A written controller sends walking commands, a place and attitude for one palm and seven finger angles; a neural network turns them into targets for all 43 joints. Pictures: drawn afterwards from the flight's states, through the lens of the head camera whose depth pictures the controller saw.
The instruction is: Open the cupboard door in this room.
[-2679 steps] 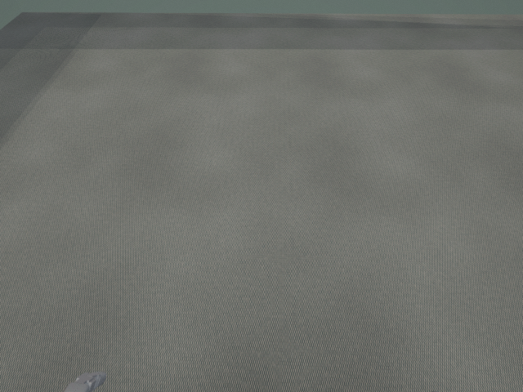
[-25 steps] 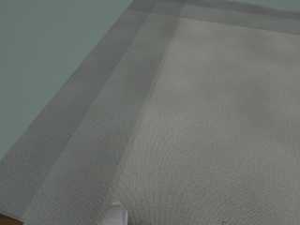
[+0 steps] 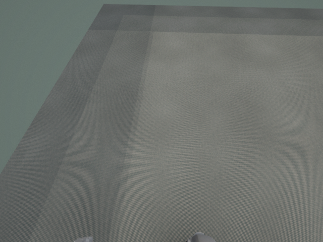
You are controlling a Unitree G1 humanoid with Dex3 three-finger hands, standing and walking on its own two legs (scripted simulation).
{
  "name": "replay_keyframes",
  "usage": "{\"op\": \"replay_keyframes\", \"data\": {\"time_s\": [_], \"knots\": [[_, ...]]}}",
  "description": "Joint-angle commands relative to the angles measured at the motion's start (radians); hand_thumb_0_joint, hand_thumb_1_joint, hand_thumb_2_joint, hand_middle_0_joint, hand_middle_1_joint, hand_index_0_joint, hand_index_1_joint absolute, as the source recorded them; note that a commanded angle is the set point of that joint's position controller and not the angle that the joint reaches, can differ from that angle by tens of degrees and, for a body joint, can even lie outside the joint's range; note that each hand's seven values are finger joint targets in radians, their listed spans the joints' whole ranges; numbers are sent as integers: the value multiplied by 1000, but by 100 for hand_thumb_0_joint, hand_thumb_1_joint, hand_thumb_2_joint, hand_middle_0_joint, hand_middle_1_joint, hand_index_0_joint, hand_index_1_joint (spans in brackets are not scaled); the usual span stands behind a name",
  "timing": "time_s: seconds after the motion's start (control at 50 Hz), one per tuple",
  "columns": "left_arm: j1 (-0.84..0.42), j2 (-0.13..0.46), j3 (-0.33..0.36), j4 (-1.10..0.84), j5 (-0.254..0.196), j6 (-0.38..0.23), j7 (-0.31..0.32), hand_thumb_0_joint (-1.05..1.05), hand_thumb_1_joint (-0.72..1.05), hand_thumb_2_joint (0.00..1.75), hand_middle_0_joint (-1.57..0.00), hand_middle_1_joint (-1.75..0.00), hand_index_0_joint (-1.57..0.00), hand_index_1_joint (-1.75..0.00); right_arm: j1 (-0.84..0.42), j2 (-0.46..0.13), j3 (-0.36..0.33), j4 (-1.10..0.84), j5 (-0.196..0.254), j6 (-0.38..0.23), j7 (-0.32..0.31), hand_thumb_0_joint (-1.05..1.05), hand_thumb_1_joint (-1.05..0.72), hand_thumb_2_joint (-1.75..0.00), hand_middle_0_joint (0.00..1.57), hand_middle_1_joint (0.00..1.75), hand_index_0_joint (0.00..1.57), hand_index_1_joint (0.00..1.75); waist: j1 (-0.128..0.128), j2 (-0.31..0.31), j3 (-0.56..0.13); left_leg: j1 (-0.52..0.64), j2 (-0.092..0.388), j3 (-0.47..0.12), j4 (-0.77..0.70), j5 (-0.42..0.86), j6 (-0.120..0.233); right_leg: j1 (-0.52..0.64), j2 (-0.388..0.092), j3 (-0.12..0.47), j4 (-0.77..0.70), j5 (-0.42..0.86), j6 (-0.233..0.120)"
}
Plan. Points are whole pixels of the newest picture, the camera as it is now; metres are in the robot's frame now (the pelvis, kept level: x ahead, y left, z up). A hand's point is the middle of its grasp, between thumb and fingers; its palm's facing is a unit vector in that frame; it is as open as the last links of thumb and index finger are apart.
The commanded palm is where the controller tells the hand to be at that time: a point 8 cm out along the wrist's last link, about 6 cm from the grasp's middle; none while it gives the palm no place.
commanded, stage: walk to a spot facing it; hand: left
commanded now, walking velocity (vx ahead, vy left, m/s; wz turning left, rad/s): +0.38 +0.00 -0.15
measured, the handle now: out of the picture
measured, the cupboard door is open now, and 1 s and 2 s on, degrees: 49 49 49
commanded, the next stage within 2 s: turn to face it in 0.50 s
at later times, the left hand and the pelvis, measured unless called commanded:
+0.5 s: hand (115, 229) +0.19 +0.15 -0.20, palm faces +0.07 -0.99 -0.13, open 7.3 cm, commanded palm none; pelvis +0.25 -0.01 -0.02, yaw +0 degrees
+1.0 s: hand (123, 142) +0.48 +0.16 -0.17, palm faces +0.17 -0.96 -0.22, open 7.3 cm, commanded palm none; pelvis +0.42 -0.03 +0.00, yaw +9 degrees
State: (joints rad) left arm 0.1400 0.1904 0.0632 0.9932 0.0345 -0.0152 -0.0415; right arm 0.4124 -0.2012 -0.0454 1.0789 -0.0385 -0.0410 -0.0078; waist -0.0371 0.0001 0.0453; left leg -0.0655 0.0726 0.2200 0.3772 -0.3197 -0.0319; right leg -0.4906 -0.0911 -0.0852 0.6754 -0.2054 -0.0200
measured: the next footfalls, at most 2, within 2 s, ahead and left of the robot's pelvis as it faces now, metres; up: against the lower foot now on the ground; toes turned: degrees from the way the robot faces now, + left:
right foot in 0.06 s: +0.14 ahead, -0.12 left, +0.00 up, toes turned -8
left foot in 0.50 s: +0.41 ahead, +0.10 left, +0.00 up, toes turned +8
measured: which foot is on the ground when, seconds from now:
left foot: down 0.00-0.06, up 0.08-0.48, down 0.50-0.82, up 0.84-1.00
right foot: up 0.00-0.04, down 0.06-0.50, up 0.52-0.80, down 0.82-1.00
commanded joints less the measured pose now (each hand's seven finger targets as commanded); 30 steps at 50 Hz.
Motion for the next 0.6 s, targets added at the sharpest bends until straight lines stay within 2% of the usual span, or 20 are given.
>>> {"op": "replay_keyframes", "data": {"time_s": [0.0, 0.02, 0.04, 0.06, 0.08, 0.1, 0.12, 0.16, 0.22, 0.36, 0.4, 0.42, 0.44, 0.46, 0.48, 0.5, 0.52, 0.54, 0.56, 0.58], "knots": [[154, 78, 18, -1, -1, -32, 6, 0, 90, 90, -20, -30, -20, -30, 24, -116, -10, -33, 9, -18, 3, 0, -90, -90, 20, 30, 20, 30, 112, 27, -36, -169, 168, -50, 106, 328, 82, 396, 75, -54, -147, -19, -49], [316, 162, 42, 49, 3, -46, 17, 0, 90, 90, -20, -30, -20, -30, 12, -82, -3, -46, 23, -24, 12, 0, -90, -90, 20, 30, 20, 30, 183, -131, -131, -372, 94, 20, 390, 269, 43, 667, -95, 172, -218, -157, -121], [441, 270, 69, 83, -11, -46, 31, 0, 90, 90, -20, -30, -20, -30, -17, -39, 4, -87, 33, -32, 12, 0, -90, -90, 20, 30, 20, 30, 214, -353, -198, -614, -31, 11, 713, -271, 7, 830, -351, 592, -376, -134, -238], [412, 270, 65, 84, -23, -46, 39, 0, 90, 90, -20, -30, -20, -30, -92, -85, -10, -89, 29, -31, 9, 0, -90, -90, 20, 30, 20, 30, 212, -318, -180, -678, 7, -135, 878, -260, 20, 765, -358, 629, -415, -78, -247], [326, 220, 51, 61, -22, -43, 46, 0, 90, 90, -20, -30, -20, -30, -138, -76, -18, -95, 30, -32, 6, 0, -90, -90, 20, 30, 20, 30, 172, -234, -113, -712, 45, -181, 924, -157, 18, 678, -330, 528, -411, -6, -232], [245, 164, 37, 38, -23, -41, 53, 0, 90, 90, -20, -30, -20, -30, -140, -68, -17, -81, 27, -28, 5, 0, -90, -90, 20, 30, 20, 30, 125, -116, -76, -665, 90, -209, 875, -87, 16, 574, -299, 407, -412, 39, -212], [201, 124, 22, 26, -21, -49, 53, 0, 90, 90, -20, -30, -20, -30, -121, -33, -12, -64, 19, -18, 8, 0, -90, -90, 20, 30, 20, 30, 86, -91, -40, -599, 102, -196, 809, -43, 7, 466, -250, 289, -431, 108, -179], [174, 85, 7, 31, -15, -64, 50, 0, 90, 90, -20, -30, -20, -30, -54, 4, -6, -35, 15, 2, 12, 0, -90, -90, 20, 30, 20, 30, 32, -114, -17, -518, 93, -165, 697, -5, -8, 375, -201, 162, -454, 200, -157], [194, 69, 6, 49, -16, -79, 47, 0, 90, 90, -20, -30, -20, -30, -78, 28, -9, -40, 15, 9, 23, 0, -90, -90, 20, 30, 20, 30, 20, -100, 8, -513, 70, -136, 567, 81, -13, 366, -162, 102, -476, 236, -155], [221, 108, 1, 92, -15, -81, 51, 0, 90, 90, -20, -30, -20, -30, -278, -9, -12, -117, 22, -7, 41, 0, -90, -90, 20, 30, 20, 30, 38, -117, 75, -462, 44, -121, 310, 140, 27, 425, -196, 92, -459, 268, -133], [218, 121, 4, 102, -14, -78, 51, 0, 90, 90, -20, -30, -20, -30, -234, -33, -17, -105, 19, -13, 35, 0, -90, -90, 20, 30, 20, 30, 1, -71, 54, -342, 0, -86, 235, 125, 39, 430, -181, 67, -362, 407, -118], [210, 126, 7, 99, -18, -75, 53, 0, 90, 90, -20, -30, -20, -30, -126, -53, -21, -72, 14, -19, 26, 0, -90, -90, 20, 30, 20, 30, -51, -33, -1, -183, -32, -71, 176, 158, 52, 404, -148, 22, -221, 506, -96], [211, 113, 7, 90, -23, -71, 51, 0, 90, 90, -20, -30, -20, -30, 30, -114, -33, -28, 7, -23, 15, 0, -90, -90, 20, 30, 20, 30, -109, 32, -97, 59, 16, -141, 141, 201, 84, 286, -97, -14, -1, 428, -57], [290, 56, 1, 74, -33, -66, 43, 0, 90, 90, -20, -30, -20, -30, 142, -227, -59, -7, -11, -28, 1, 0, -90, -90, 20, 30, 20, 30, -115, 261, -235, 302, 281, -515, 86, 219, 197, 37, 47, -66, 328, 34, -6], [227, 51, -7, 34, -29, -76, 39, 0, 90, 90, -20, -30, -20, -30, 196, -260, -61, -4, -1, -16, -7, 0, -90, -90, 20, 30, 20, 30, -123, 268, -250, 296, 413, -698, -37, 294, 283, -66, 109, 11, 577, -361, -14], [166, 52, -9, 17, -25, -69, 45, 0, 90, 90, -20, -30, -20, -30, 110, -239, -58, -23, 5, -11, -10, 0, -90, -90, 20, 30, 20, 30, -91, 159, -172, 141, 427, -656, -70, 165, 280, -123, 57, 71, 700, -339, -20], [130, 34, -7, 16, -19, -63, 43, 0, 90, 90, -20, -30, -20, -30, 18, -195, -51, -53, 7, -16, -12, 0, -90, -90, 20, 30, 20, 30, -60, 189, -88, 4, 394, -604, -115, 50, 256, -165, 16, 94, 726, -264, -11], [125, 36, -2, 22, -11, -51, 33, 0, 90, 90, -20, -30, -20, -30, -52, -138, -36, -75, 6, -21, -12, 0, -90, -90, 20, 30, 20, 30, -26, 155, -9, -126, 353, -528, -165, -46, 218, -146, -17, 106, 692, -196, -3], [158, 18, -3, 31, -5, -38, 26, 0, 90, 90, -20, -30, -20, -30, -93, -111, -25, -85, 5, -28, -14, 0, -90, -90, 20, 30, 20, 30, 9, 131, 6, -192, 317, -446, -183, -39, 189, -106, -30, 99, 624, -165, 4], [193, -3, -8, 41, -3, -25, 24, 0, 90, 90, -20, -30, -20, -30, -120, -99, -20, -87, 7, -33, -16, 0, -90, -90, 20, 30, 20, 30, 35, 120, 1, -223, 284, -349, -180, 55, 172, -60, -37, 83, 534, -151, 13]]}}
